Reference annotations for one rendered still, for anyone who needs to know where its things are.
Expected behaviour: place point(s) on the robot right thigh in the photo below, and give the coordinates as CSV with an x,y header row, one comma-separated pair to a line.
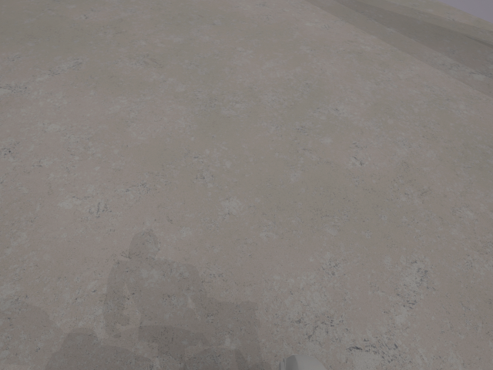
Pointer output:
x,y
300,362

